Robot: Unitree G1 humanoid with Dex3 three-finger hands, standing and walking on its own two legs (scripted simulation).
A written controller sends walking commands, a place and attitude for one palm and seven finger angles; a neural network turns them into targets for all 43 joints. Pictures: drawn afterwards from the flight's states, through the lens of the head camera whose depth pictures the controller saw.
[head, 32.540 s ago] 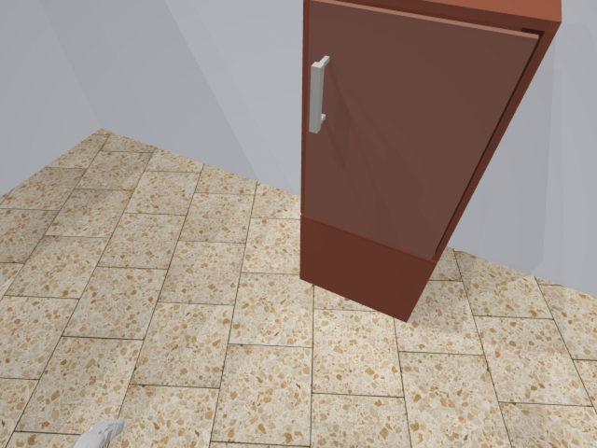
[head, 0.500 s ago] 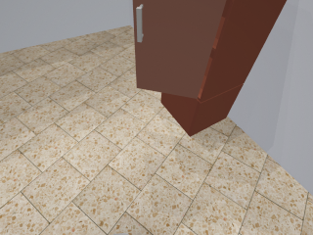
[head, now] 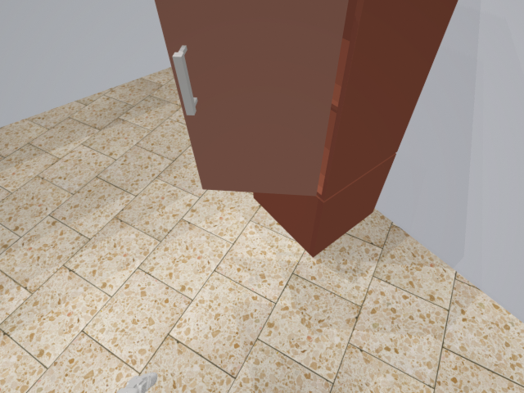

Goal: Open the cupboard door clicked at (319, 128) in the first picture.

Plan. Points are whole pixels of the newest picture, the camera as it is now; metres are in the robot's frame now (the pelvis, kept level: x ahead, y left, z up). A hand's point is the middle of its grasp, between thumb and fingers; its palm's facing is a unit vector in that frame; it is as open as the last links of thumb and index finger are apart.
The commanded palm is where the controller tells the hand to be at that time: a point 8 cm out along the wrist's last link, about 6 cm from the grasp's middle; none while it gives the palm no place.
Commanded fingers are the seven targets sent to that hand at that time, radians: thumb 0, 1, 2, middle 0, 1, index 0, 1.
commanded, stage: take the last steps up to it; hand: left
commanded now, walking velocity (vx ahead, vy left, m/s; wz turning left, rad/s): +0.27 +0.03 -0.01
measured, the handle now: (187, 81) +0.76 +0.20 +0.08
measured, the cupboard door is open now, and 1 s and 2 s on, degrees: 47 47 47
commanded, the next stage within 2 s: come to a stop and stand still in 0.22 s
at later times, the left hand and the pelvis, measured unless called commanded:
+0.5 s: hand (143, 378) +0.18 +0.23 -0.17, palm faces +0.04 -0.99 -0.16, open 7.4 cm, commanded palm none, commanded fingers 0.00 0.90 0.90 -0.20 -0.30 -0.20 -0.30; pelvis +0.17 +0.06 +0.01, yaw -2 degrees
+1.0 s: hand (168, 330) +0.26 +0.20 -0.16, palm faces +0.02 -0.98 -0.20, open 7.4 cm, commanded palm none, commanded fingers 0.00 0.90 0.90 -0.20 -0.30 -0.20 -0.30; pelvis +0.18 +0.02 +0.01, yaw -1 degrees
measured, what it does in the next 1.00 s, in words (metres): walks ahead: left foot, then right foot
